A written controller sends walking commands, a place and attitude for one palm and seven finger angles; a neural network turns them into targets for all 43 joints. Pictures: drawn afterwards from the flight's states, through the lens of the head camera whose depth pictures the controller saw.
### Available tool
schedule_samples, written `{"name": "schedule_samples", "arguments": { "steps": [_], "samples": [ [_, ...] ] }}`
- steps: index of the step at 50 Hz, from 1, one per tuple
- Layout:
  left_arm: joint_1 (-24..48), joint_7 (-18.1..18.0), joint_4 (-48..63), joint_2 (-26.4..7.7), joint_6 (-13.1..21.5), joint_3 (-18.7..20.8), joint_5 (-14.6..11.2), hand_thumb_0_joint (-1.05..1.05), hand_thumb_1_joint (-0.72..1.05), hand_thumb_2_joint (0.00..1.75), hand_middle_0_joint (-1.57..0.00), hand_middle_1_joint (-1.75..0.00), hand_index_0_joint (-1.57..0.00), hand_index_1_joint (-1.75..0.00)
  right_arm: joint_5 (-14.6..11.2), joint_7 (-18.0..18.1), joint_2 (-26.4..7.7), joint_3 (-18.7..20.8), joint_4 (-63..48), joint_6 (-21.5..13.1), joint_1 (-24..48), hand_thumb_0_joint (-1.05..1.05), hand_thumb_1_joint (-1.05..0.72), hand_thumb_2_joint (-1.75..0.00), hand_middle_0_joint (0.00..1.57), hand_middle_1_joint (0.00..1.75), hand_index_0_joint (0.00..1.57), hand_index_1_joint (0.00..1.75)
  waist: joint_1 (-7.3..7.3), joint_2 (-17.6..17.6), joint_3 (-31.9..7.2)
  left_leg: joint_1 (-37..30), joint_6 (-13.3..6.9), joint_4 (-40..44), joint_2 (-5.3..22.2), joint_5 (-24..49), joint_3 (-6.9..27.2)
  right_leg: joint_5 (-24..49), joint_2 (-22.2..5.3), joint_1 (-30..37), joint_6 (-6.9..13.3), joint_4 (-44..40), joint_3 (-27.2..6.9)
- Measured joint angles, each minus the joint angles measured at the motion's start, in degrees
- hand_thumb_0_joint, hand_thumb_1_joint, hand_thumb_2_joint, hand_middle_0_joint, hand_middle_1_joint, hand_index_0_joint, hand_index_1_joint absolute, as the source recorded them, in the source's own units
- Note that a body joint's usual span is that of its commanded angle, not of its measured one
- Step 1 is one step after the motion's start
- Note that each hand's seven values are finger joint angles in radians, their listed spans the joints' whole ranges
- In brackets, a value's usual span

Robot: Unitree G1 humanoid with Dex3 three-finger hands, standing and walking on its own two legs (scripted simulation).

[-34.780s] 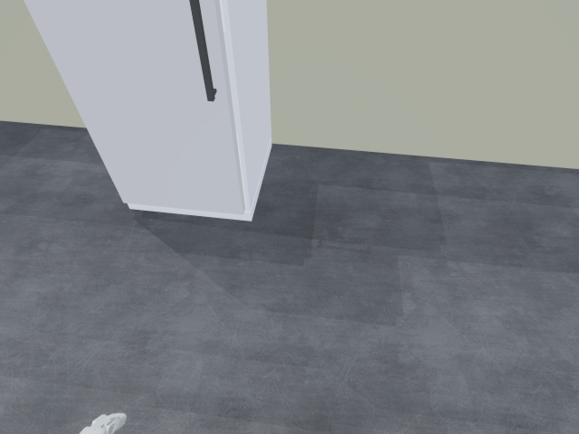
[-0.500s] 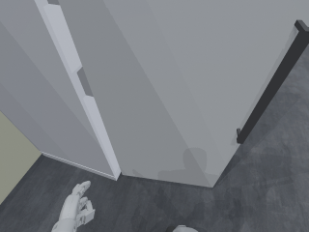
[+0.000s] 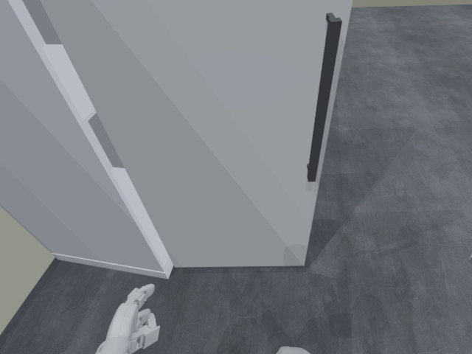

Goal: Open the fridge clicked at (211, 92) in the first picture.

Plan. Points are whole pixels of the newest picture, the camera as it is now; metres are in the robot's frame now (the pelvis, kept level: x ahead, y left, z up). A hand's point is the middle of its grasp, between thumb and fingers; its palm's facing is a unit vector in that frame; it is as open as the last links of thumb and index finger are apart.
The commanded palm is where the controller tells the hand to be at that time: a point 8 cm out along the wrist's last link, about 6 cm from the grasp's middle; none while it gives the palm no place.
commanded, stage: stop stepping back and stand still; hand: right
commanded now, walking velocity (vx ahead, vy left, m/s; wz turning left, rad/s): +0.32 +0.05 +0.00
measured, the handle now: (319, 112) +0.56 -0.23 +0.11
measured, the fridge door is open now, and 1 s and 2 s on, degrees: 80 80 80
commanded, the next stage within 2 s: let the arm hang, fingers relaxed in 0.82 s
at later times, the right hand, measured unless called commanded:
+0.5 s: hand out of the picture +0.09 -0.30 +0.20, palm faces +0.42 +0.80 -0.43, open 7.4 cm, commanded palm +0.04 -0.32 +0.19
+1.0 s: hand out of the picture +0.13 -0.31 +0.11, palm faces +0.26 +0.81 -0.52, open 7.4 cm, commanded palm none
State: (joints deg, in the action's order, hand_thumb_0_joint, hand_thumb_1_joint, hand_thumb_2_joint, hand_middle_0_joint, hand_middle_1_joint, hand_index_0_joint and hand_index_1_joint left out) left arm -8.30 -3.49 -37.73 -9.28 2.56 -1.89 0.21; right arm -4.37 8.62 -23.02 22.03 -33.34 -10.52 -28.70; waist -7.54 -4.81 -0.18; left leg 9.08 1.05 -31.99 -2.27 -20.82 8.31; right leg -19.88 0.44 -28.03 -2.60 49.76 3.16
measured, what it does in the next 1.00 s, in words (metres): walks backwards: right foot, then left foot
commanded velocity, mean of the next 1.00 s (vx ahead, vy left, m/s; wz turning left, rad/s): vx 0.16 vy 0.07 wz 0.00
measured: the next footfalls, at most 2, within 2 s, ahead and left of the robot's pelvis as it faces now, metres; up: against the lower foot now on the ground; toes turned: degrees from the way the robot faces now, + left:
right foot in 0.04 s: +0.06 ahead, -0.11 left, +0.00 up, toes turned -2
left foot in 0.42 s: -0.10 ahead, +0.03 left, +0.00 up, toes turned +11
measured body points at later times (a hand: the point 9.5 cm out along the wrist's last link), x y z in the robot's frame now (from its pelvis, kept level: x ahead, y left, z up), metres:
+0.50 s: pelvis -0.14 -0.04 +0.01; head -0.15 -0.06 +0.46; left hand -0.03 +0.22 -0.09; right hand +0.06 -0.34 +0.22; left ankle -0.19 +0.03 -0.73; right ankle -0.05 -0.16 -0.66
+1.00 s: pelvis -0.12 -0.06 +0.00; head -0.12 -0.03 +0.45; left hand +0.02 +0.17 -0.12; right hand +0.11 -0.35 +0.14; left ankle -0.13 +0.02 -0.73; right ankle -0.10 -0.19 -0.69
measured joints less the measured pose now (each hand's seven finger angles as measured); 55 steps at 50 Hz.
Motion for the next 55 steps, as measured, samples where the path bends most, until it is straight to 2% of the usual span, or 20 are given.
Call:
{"name": "schedule_samples", "arguments": {
  "steps": [2, 4, 6, 9, 12, 18, 19, 21, 23, 25, 28, 32, 34, 39, 42, 45, 47, 49, 52, 55],
  "samples": [
    [-0.9, -0.6, 1.1, 0.0, 0.9, -0.9, -0.5, 0.01, 0.90, 0.90, -0.20, -0.30, -0.20, -0.30, 0.1, 0.0, -0.1, 0.1, 1.8, 0.9, 3.9, 0.01, -0.89, -0.90, 0.21, 0.30, 0.22, 0.31, 0.73, -1.1, -0.7, 2.0, 0.6, -1.2, 0.6, 1.1, 0.2, 7.8, -1.0, 7.6, 1.0, -10.0, -0.9],
    [0.5, -1.0, 1.8, -0.6, 2.5, -0.1, -0.5, 0.01, 0.90, 0.90, -0.20, -0.30, -0.21, -0.30, 0.3, 0.4, -0.1, 0.2, 5.4, 2.1, 10.0, 0.01, -0.89, -0.90, 0.21, 0.30, 0.21, 0.31, 2.77, -0.2, 0.5, 6.6, 0.6, -8.5, 0.7, -2.0, -1.0, 4.4, -0.8, 9.2, 4.5, -14.5, -1.0],
    [2.6, -0.7, 1.8, 0.0, 3.6, 0.3, -0.4, 0.01, 0.90, 0.90, -0.20, -0.30, -0.20, -0.30, 0.5, 1.1, -0.2, 1.1, 8.7, 2.8, 13.8, 0.01, -0.89, -0.90, 0.21, 0.30, 0.21, 0.31, 3.91, -0.3, 3.5, 10.6, 0.5, -16.1, 0.4, -4.8, -0.9, 6.1, -0.7, 9.2, 5.8, -15.3, 0.4],
    [2.3, 0.8, 3.2, 1.4, 4.9, -0.1, 0.1, 0.01, 0.90, 0.90, -0.20, -0.30, -0.20, -0.30, 0.1, 0.9, -1.0, 2.2, 7.0, 3.9, 10.3, 0.02, -0.89, -0.90, 0.20, 0.30, 0.21, 0.30, 7.09, 0.0, 5.0, 14.7, 0.6, -22.7, -0.5, -3.4, -4.0, 11.1, -2.1, 10.6, 5.6, -20.5, 1.9],
    [-0.8, 1.9, 3.7, 2.0, 4.6, -0.3, 0.2, 0.01, 0.90, 0.90, -0.20, -0.30, -0.20, -0.30, 0.5, 0.1, -1.4, 0.7, 0.5, 3.7, 2.4, 0.02, -0.90, -0.90, 0.20, 0.30, 0.21, 0.30, 8.44, -0.2, 4.2, 14.8, -0.2, -22.4, -0.7, -0.4, -8.2, 12.0, -3.3, 12.2, 4.0, -26.2, 3.1],
    [-7.0, -0.6, 2.8, 0.5, 2.1, 1.2, 1.1, 0.01, 0.90, 0.90, -0.20, -0.30, -0.20, -0.30, 0.6, 0.6, -6.0, 0.8, -4.1, 2.7, -7.4, 0.02, -0.89, -0.90, 0.21, 0.30, 0.22, 0.31, 8.45, 2.7, 0.5, 2.1, -4.0, -2.7, -3.2, -6.9, -17.4, 5.0, -4.4, 11.0, 1.1, -31.2, 3.3],
    [-7.5, -1.0, 2.9, 0.1, 1.8, 1.5, 1.1, 0.01, 0.90, 0.90, -0.20, -0.30, -0.20, -0.30, 0.6, 1.0, -7.6, 2.1, -3.8, 3.1, -7.5, 0.02, -0.89, -0.90, 0.21, 0.30, 0.22, 0.31, 8.30, 2.5, 0.0, -0.7, -5.5, 1.9, -3.0, -7.2, -17.6, 1.3, -3.9, 8.6, 0.9, -27.8, 4.0],
    [-7.5, -1.3, 2.9, -0.9, 1.7, 2.0, 0.6, 0.01, 0.90, 0.90, -0.20, -0.30, -0.20, -0.30, 0.6, 1.5, -9.9, 5.6, -3.3, 3.5, -6.4, 0.01, -0.89, -0.90, 0.21, 0.30, 0.22, 0.31, 6.41, -0.2, -1.0, -2.7, -9.3, 9.0, -0.1, -2.0, -12.7, -3.4, -2.0, -0.1, 0.8, -11.5, 4.8],
    [-5.6, -1.3, -0.8, -3.0, 1.4, 2.6, 0.8, 0.01, 0.90, 0.90, -0.20, -0.30, -0.20, -0.30, 0.6, 1.5, -6.6, 5.4, -0.2, 3.0, -2.9, 0.01, -0.89, -0.90, 0.21, 0.30, 0.22, 0.31, 5.28, 2.8, -0.1, -0.9, -7.7, 5.6, -1.1, 3.8, -12.3, -3.0, -3.6, -4.8, 0.6, 4.4, 0.3],
    [-6.2, -1.0, -3.2, -3.0, 0.7, 3.0, 0.4, 0.01, 0.90, 0.90, -0.20, -0.30, -0.20, -0.30, 0.7, 1.7, -4.0, 4.8, 4.8, 2.3, -0.3, 0.01, -0.89, -0.90, 0.21, 0.30, 0.22, 0.31, 5.77, 2.9, -1.4, -1.2, -5.9, 4.5, -0.6, 2.8, -11.8, -0.9, -4.2, -5.0, 0.7, 8.8, -1.2],
    [-8.6, -1.5, -4.0, -3.1, 0.9, 3.0, -0.5, 0.01, 0.90, 0.90, -0.20, -0.30, -0.20, -0.30, 0.5, 2.1, 0.6, 2.6, 10.9, 3.1, 2.8, 0.01, -0.89, -0.90, 0.21, 0.30, 0.21, 0.31, 6.79, 2.1, -3.3, -2.6, -4.9, 4.6, 1.2, 1.6, -11.7, 0.3, -5.4, -1.1, 1.4, 4.5, -0.5],
    [-9.8, -2.5, -3.5, -3.9, 2.5, 2.9, -0.3, 0.01, 0.90, 0.90, -0.20, -0.30, -0.20, -0.30, 1.0, 2.2, 4.8, -2.0, 11.5, 4.0, 3.8, 0.01, -0.89, -0.90, 0.20, 0.30, 0.21, 0.30, 8.12, 2.0, -2.6, -3.0, -3.6, 1.8, 2.9, -0.3, -12.5, 0.3, -6.0, 7.9, 2.6, -8.8, 1.5],
    [-9.6, -2.8, -2.2, -4.5, 3.5, 2.9, 0.0, 0.01, 0.90, 0.90, -0.20, -0.30, -0.20, -0.30, 1.0, 1.6, 4.6, -3.1, 7.9, 3.4, 2.8, 0.02, -0.89, -0.90, 0.20, 0.30, 0.21, 0.30, 8.76, 2.7, -1.7, -1.2, -2.9, -2.4, 2.7, -2.6, -13.1, 0.6, -6.1, 12.1, 3.6, -15.5, 1.2],
    [-4.8, -2.3, -0.5, 0.0, 4.4, 2.0, 0.6, 0.01, 0.90, 0.90, -0.20, -0.30, -0.20, -0.30, 0.7, 1.6, -2.8, 3.2, 2.3, 0.7, 1.3, 0.02, -0.89, -0.90, 0.21, 0.30, 0.21, 0.31, 8.65, -0.5, 3.2, 6.6, -1.6, -15.2, 2.4, -8.6, -10.6, 5.0, -5.9, 11.1, 0.2, -14.2, 3.0],
    [-4.1, -0.9, 0.8, 1.1, 5.8, 1.0, 0.6, 0.01, 0.90, 0.90, -0.20, -0.30, -0.20, -0.30, 0.6, 1.7, -5.1, 6.2, 1.6, 0.2, 1.3, 0.02, -0.89, -0.90, 0.21, 0.30, 0.21, 0.31, 8.43, 2.0, 4.4, 6.4, -1.2, -8.0, 2.0, -5.3, -12.6, 5.8, -6.6, 11.0, -0.3, -15.6, 2.2],
    [-3.8, 0.3, 1.2, 0.7, 6.0, 0.5, 0.2, 0.01, 0.90, 0.90, -0.20, -0.30, -0.20, -0.30, 0.4, 1.5, -5.3, 6.9, 1.5, -0.3, -0.6, 0.02, -0.89, -0.90, 0.21, 0.30, 0.21, 0.31, 8.14, 5.5, 4.5, 5.3, -3.8, -3.5, 0.8, 2.5, -14.1, 1.3, -7.1, 8.5, 0.7, -10.3, 0.3],
    [-3.8, 1.7, -1.4, 0.2, 6.6, 1.2, 0.0, 0.01, 0.90, 0.90, -0.20, -0.30, -0.20, -0.30, 1.5, 0.4, -4.3, 4.0, 5.0, -0.8, -0.1, 0.01, -0.89, -0.90, 0.21, 0.30, 0.21, 0.30, 7.25, 6.3, 2.7, 5.3, -4.7, -2.7, 1.3, 1.9, -14.2, -3.9, -5.5, 5.4, 1.3, -2.5, -0.3],
    [-3.0, 3.5, -4.9, -1.3, 4.3, 2.1, 0.0, 0.01, 0.90, 0.90, -0.20, -0.30, -0.20, -0.30, 4.0, -2.9, -2.2, -2.3, 17.1, 1.8, 5.1, 0.01, -0.90, -0.90, 0.20, 0.30, 0.21, 0.30, 6.46, 6.8, -0.1, 6.4, -4.3, -3.0, 3.0, 1.1, -14.6, -7.0, -4.3, 3.0, 1.1, 1.4, 1.0],
    [-1.3, 4.6, -6.7, -3.8, -0.6, 2.4, 0.2, 0.01, 0.90, 0.90, -0.20, -0.30, -0.20, -0.30, 5.0, -5.7, 3.0, -10.0, 39.0, 8.4, 11.6, 0.00, -0.90, -0.90, 0.19, 0.30, 0.20, 0.30, 7.30, 7.6, -1.5, 7.5, -3.5, -5.8, 5.1, -0.8, -15.2, -4.2, -3.3, 4.0, 1.1, -2.3, 2.7],
    [-0.5, 4.7, -7.0, -5.1, -2.9, 2.8, 1.0, 0.01, 0.90, 0.90, -0.20, -0.30, -0.20, -0.30, 5.5, -6.9, 7.5, -16.7, 57.5, 12.5, 14.3, 0.00, -0.91, -0.90, 0.19, 0.30, 0.20, 0.30, 8.65, 7.8, -0.2, 8.1, -2.8, -9.1, 5.1, -2.8, -15.6, 4.0, -3.1, 8.1, 2.1, -10.0, 2.1]
  ]
}}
